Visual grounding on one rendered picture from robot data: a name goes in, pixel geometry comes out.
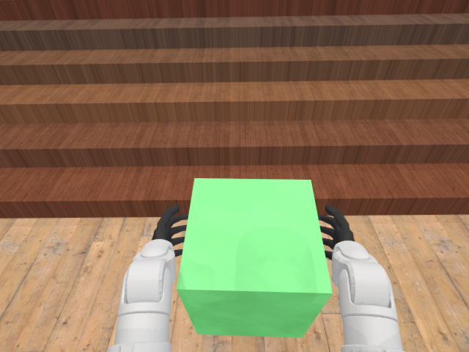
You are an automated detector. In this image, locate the left robot hand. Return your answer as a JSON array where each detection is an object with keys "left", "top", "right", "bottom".
[{"left": 152, "top": 205, "right": 188, "bottom": 257}]

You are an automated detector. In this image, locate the right robot hand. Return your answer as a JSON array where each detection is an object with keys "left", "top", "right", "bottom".
[{"left": 317, "top": 205, "right": 355, "bottom": 260}]

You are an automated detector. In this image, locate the right robot forearm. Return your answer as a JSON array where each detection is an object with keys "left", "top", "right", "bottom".
[{"left": 331, "top": 241, "right": 405, "bottom": 352}]

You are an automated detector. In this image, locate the carton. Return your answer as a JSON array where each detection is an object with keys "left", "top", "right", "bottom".
[{"left": 177, "top": 178, "right": 333, "bottom": 338}]

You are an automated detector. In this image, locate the left robot forearm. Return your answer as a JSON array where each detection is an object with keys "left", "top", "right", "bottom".
[{"left": 108, "top": 239, "right": 176, "bottom": 352}]

